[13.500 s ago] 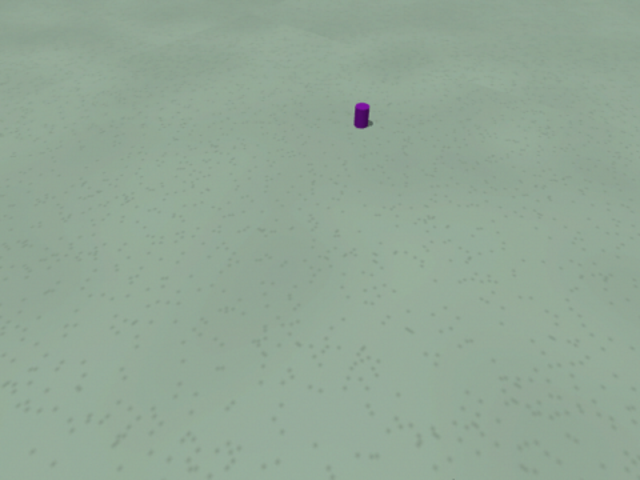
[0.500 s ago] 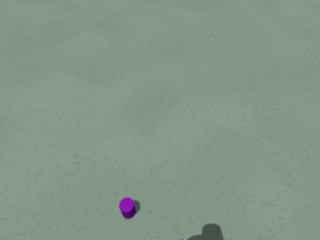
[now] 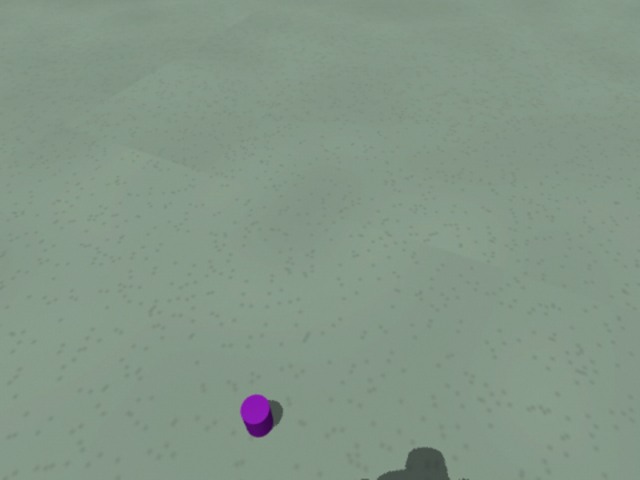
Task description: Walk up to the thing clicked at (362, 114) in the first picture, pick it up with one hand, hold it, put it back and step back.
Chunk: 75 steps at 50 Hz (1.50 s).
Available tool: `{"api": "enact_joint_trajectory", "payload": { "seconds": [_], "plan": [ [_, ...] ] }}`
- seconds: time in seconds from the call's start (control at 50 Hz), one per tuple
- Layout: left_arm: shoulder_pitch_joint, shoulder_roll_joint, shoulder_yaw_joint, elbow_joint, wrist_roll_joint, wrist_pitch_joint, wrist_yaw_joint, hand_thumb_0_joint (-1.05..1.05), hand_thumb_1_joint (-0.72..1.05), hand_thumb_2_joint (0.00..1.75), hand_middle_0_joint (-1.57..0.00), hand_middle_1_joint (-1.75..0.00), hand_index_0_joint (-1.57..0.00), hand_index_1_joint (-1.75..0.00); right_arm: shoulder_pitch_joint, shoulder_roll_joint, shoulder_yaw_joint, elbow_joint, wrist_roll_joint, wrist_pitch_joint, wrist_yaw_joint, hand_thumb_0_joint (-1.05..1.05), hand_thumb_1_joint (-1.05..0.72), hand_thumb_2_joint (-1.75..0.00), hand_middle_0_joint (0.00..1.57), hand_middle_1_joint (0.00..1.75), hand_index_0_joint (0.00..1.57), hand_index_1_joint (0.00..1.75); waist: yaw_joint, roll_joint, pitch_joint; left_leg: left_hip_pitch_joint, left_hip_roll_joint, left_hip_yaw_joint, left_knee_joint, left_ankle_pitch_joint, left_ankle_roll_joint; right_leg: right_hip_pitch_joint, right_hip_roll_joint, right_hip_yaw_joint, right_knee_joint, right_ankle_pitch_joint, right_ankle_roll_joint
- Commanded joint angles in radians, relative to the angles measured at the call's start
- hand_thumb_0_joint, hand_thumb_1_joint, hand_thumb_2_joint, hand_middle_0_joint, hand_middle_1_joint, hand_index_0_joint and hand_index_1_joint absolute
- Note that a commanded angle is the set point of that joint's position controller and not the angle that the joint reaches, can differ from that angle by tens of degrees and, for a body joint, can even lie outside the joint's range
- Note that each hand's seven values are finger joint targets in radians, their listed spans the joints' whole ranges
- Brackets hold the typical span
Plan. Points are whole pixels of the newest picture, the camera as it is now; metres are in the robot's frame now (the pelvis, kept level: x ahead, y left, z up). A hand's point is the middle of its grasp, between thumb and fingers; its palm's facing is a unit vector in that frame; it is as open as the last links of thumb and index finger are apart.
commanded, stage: stand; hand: left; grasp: from above
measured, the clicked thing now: (257, 416) +0.45 +0.20 -0.72
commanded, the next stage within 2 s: rise first in 0.10 s
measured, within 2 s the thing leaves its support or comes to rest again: neither
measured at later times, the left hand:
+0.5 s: hand out of the picture +0.16 +0.25 -0.17, palm faces -0.03 -0.93 -0.36, open 10.0 cm
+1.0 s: hand out of the picture +0.13 +0.26 -0.22, palm faces -0.13 -0.89 -0.44, open 13.9 cm
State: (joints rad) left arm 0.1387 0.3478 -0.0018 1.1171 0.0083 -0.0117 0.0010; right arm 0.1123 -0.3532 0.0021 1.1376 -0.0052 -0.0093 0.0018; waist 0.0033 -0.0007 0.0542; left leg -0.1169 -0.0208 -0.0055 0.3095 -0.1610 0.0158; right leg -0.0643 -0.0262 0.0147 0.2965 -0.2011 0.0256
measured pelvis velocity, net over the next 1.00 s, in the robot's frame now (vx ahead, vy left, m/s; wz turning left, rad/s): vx -0.01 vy -0.01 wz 0.00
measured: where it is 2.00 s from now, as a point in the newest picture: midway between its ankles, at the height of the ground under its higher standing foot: outside the picture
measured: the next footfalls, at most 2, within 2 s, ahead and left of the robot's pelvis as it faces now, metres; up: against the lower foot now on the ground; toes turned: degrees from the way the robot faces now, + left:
none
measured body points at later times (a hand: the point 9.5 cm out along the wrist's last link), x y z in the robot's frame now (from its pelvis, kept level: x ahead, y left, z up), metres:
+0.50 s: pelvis -0.01 -0.01 -0.03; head +0.05 +0.00 +0.42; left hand +0.16 +0.30 -0.15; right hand +0.09 -0.27 -0.14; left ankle +0.01 +0.11 -0.75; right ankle -0.02 -0.14 -0.75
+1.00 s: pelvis -0.01 -0.01 -0.09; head +0.08 +0.01 +0.36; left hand +0.14 +0.30 -0.19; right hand +0.16 -0.26 -0.17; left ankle +0.01 +0.11 -0.75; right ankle -0.02 -0.14 -0.75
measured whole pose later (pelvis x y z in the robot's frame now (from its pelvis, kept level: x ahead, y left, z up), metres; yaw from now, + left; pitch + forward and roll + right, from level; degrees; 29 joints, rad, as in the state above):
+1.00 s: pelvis -0.01 -0.01 -0.09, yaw +0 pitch +17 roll -2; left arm 0.24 0.34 0.14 0.48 0.20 0.26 -0.03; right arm 0.22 -0.24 -0.02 0.56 0.01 -0.12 -0.05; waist -0.03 0.01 -0.12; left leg -0.88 0.01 -0.04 1.09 -0.50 0.00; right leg -0.80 0.01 -0.01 1.05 -0.54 0.01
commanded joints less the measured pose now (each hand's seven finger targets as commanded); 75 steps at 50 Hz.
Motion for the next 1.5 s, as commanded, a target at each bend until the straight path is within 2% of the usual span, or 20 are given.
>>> {"api": "enact_joint_trajectory", "payload": {
  "seconds": [0.0, 0.18, 0.2, 0.22, 0.24, 0.26, 0.28, 0.3, 0.36, 0.42, 0.54, 0.68, 0.8, 0.84, 0.88, 1.26, 1.34, 1.38, 1.44, 1.48],
  "plan": [
    [-0.028, 0.215, 0.040, -0.055, 0.001, -0.018, 0.012, 0.00, 0.90, 0.90, -0.20, -0.30, -0.20, -0.30, -0.031, -0.209, -0.041, -0.061, -0.002, -0.028, -0.010, 0.00, -0.90, -0.90, 0.20, 0.30, 0.20, 0.30, -0.005, -0.005, -0.078, 0.030, 0.145, -0.109, -0.033, 0.186, 0.012, -0.015, -0.109, 0.069, -0.035, 0.140, -0.044],
    [-0.019, 0.214, 0.039, -0.054, 0.004, -0.018, 0.011, 0.00, 0.82, 0.94, -0.17, -0.38, -0.17, -0.38, -0.029, -0.217, -0.042, -0.060, -0.001, -0.026, -0.012, 0.00, -0.94, -0.92, 0.20, 0.30, 0.20, 0.30, -0.002, -0.002, -0.083, 0.043, 0.147, -0.107, -0.025, 0.193, 0.015, -0.020, -0.110, 0.067, -0.036, 0.147, -0.045],
    [-0.370, 0.052, 0.041, -0.405, -0.053, -0.117, 0.029, 0.00, 0.74, 0.97, -0.24, -0.46, -0.19, -0.46, -0.016, -0.059, 0.000, -0.346, 0.069, -0.077, -0.031, 0.00, -1.00, -0.93, 0.20, 0.30, 0.20, 0.30, -0.124, 0.017, -0.020, -0.082, 0.024, 0.023, 0.037, 0.003, -0.007, -0.272, 0.034, -0.029, 0.051, 0.082, -0.037],
    [-0.506, 0.090, 0.051, -0.336, -0.054, -0.107, 0.033, 0.00, 0.68, 0.94, -0.23, -0.54, -0.19, -0.54, 0.035, -0.079, 0.002, -0.287, 0.071, -0.074, -0.040, 0.00, -0.96, -0.92, 0.20, 0.30, 0.20, 0.30, -0.089, 0.020, -0.057, -0.070, 0.014, 0.021, 0.051, -0.027, -0.008, -0.227, 0.028, -0.035, 0.058, 0.056, -0.040],
    [-0.336, 0.181, 0.109, -0.198, -0.032, -0.078, 0.036, 0.00, 0.60, 0.93, -0.19, -0.62, -0.17, -0.62, 0.081, -0.115, -0.021, -0.292, 0.075, -0.066, -0.052, 0.00, -0.95, -0.92, 0.20, 0.30, 0.20, 0.30, -0.068, -0.021, -0.033, -0.106, 0.024, 0.019, 0.064, -0.038, -0.006, -0.228, 0.038, -0.046, 0.067, 0.027, -0.042],
    [-0.278, 0.211, 0.134, -0.092, -0.009, -0.052, 0.026, 0.00, 0.53, 0.92, -0.17, -0.70, -0.16, -0.70, 0.099, -0.117, -0.034, -0.306, 0.068, -0.060, -0.054, 0.00, -0.93, -0.91, 0.20, 0.30, 0.20, 0.30, -0.061, -0.050, -0.065, -0.147, 0.017, 0.018, 0.115, -0.033, -0.003, -0.248, 0.037, -0.046, 0.097, 0.017, -0.043],
    [-0.336, 0.238, 0.150, -0.086, 0.009, -0.042, 0.012, 0.00, 0.45, 0.95, -0.12, -0.78, -0.12, -0.78, 0.101, -0.113, -0.038, -0.337, 0.063, -0.060, -0.053, 0.00, -0.92, -0.90, 0.20, 0.30, 0.20, 0.30, -0.052, -0.054, -0.089, -0.184, 0.020, 0.013, 0.161, -0.023, -0.001, -0.275, 0.041, -0.047, 0.145, 0.021, -0.046],
    [-0.372, 0.253, 0.164, -0.105, 0.037, -0.047, 0.001, 0.00, 0.37, 0.93, -0.10, -0.86, -0.12, -0.86, 0.115, -0.112, -0.057, -0.350, 0.045, -0.068, -0.055, 0.00, -0.93, -0.91, 0.20, 0.30, 0.20, 0.30, -0.038, -0.026, -0.183, -0.179, 0.019, 0.010, 0.203, 0.007, -0.005, -0.286, 0.036, -0.039, 0.187, 0.049, -0.048],
    [-0.120, 0.236, 0.223, -0.097, 0.099, -0.003, -0.019, 0.00, 0.13, 0.97, -0.02, -1.06, -0.06, -1.02, 0.157, -0.099, -0.085, -0.432, 0.026, -0.070, -0.037, 0.00, -0.94, -0.91, 0.20, 0.30, 0.20, 0.30, 0.038, 0.084, -0.325, -0.210, 0.000, 0.014, 0.277, 0.100, -0.022, -0.261, 0.034, -0.033, 0.279, 0.100, -0.060],
    [-0.082, 0.178, 0.184, -0.161, 0.119, 0.073, -0.025, 0.00, -0.11, 0.99, -0.01, -1.09, -0.04, -1.06, 0.126, -0.093, -0.088, -0.501, 0.041, -0.065, -0.034, 0.00, -0.90, -0.90, 0.20, 0.30, 0.20, 0.30, 0.009, 0.057, -0.286, -0.241, 0.004, 0.004, 0.277, 0.125, -0.021, -0.288, 0.046, -0.040, 0.280, 0.104, -0.058],
    [-0.091, 0.185, 0.204, -0.310, 0.147, 0.170, -0.013, 0.00, -0.49, 0.96, -0.06, -1.10, -0.07, -1.09, 0.119, -0.065, -0.079, -0.592, 0.041, -0.075, -0.025, 0.00, -0.88, -0.90, 0.20, 0.30, 0.20, 0.30, -0.014, 0.001, -0.252, -0.390, 0.012, 0.005, 0.396, -0.014, -0.007, -0.449, 0.050, -0.041, 0.380, -0.023, -0.048],
    [-0.074, 0.206, 0.217, -0.625, 0.169, 0.163, -0.012, 0.00, -0.52, 0.99, -0.06, -1.09, -0.06, -1.09, 0.153, -0.055, -0.096, -0.654, 0.031, -0.121, -0.039, 0.00, -0.89, -0.90, 0.20, 0.30, 0.20, 0.30, -0.032, 0.071, -0.404, -0.408, 0.030, -0.008, 0.540, 0.052, -0.002, -0.562, 0.045, -0.033, 0.537, 0.032, -0.044],
    [0.095, 0.187, 0.217, -0.642, 0.183, 0.226, -0.016, 0.00, -0.52, 0.97, -0.05, -1.08, -0.05, -1.08, 0.147, -0.046, -0.086, -0.671, 0.025, -0.142, -0.054, 0.00, -0.87, -0.90, 0.20, 0.30, 0.20, 0.30, -0.043, 0.039, -0.390, -0.481, 0.034, -0.016, 0.606, 0.045, 0.003, -0.610, 0.049, -0.041, 0.582, 0.017, -0.040],
    [0.059, 0.192, 0.207, -0.771, 0.184, 0.231, -0.018, 0.00, -0.52, 0.97, -0.05, -1.07, -0.05, -1.07, 0.138, -0.045, -0.090, -0.686, 0.021, -0.148, -0.055, 0.00, -0.88, -0.90, 0.20, 0.30, 0.20, 0.30, -0.033, 0.079, -0.408, -0.491, 0.033, -0.018, 0.620, 0.051, 0.000, -0.627, 0.047, -0.040, 0.602, 0.018, -0.043],
    [0.133, 0.183, 0.214, -0.717, 0.193, 0.255, -0.017, 0.00, -0.51, 0.94, -0.06, -1.09, -0.07, -1.08, 0.140, -0.043, -0.087, -0.683, 0.021, -0.154, -0.058, 0.00, -0.88, -0.90, 0.20, 0.30, 0.20, 0.30, -0.038, 0.061, -0.380, -0.518, 0.035, -0.018, 0.635, 0.028, 0.001, -0.649, 0.052, -0.047, 0.612, -0.007, -0.042],
    [0.201, 0.185, 0.203, -0.906, 0.251, 0.262, 0.024, 0.00, -0.54, 0.94, -0.07, -1.07, -0.08, -1.07, 0.104, -0.029, -0.082, -0.746, 0.018, -0.193, -0.057, 0.00, -0.90, -0.90, 0.20, 0.30, 0.20, 0.30, -0.039, 0.078, -0.470, -0.673, 0.029, -0.028, 0.788, -0.036, 0.004, -0.797, 0.062, -0.049, 0.764, -0.057, -0.048],
    [0.086, 0.193, 0.189, -0.784, 0.306, 0.221, 0.030, 0.00, -0.56, 0.95, -0.08, -1.06, -0.08, -1.06, 0.105, -0.039, -0.081, -0.702, 0.016, -0.206, -0.056, 0.00, -0.91, -0.90, 0.20, 0.30, 0.20, 0.30, -0.069, 0.067, -0.393, -0.786, 0.034, -0.049, 0.835, -0.174, 0.002, -0.938, 0.064, -0.052, 0.838, -0.175, -0.054],
    [-0.001, 0.218, 0.195, -0.751, 0.340, 0.174, 0.033, 0.00, -0.56, 0.95, -0.08, -1.07, -0.08, -1.06, 0.088, -0.047, -0.083, -0.695, 0.014, -0.216, -0.045, 0.00, -0.90, -0.90, 0.20, 0.30, 0.20, 0.30, -0.054, 0.077, -0.382, -0.865, 0.032, -0.055, 0.874, -0.259, -0.001, -1.028, 0.060, -0.049, 0.900, -0.251, -0.058],
    [-0.154, 0.215, 0.152, -0.728, 0.416, 0.088, 0.035, 0.00, -0.56, 0.97, -0.07, -1.08, -0.07, -1.08, 0.062, -0.062, -0.091, -0.685, 0.013, -0.243, -0.032, 0.00, -0.90, -0.90, 0.20, 0.30, 0.20, 0.30, -0.063, 0.108, -0.468, -0.896, 0.033, -0.059, 0.954, -0.275, -0.009, -1.147, 0.061, -0.045, 1.006, -0.264, -0.061],
    [-0.183, 0.246, 0.168, -0.668, 0.464, 0.039, 0.046, 0.00, -0.56, 0.98, -0.07, -1.09, -0.07, -1.09, 0.062, -0.070, -0.092, -0.653, 0.014, -0.253, -0.023, 0.00, -0.90, -0.90, 0.20, 0.30, 0.20, 0.30, -0.048, 0.125, -0.519, -0.937, 0.030, -0.059, 1.010, -0.266, -0.011, -1.195, 0.059, -0.041, 1.064, -0.259, -0.061]
  ]
}}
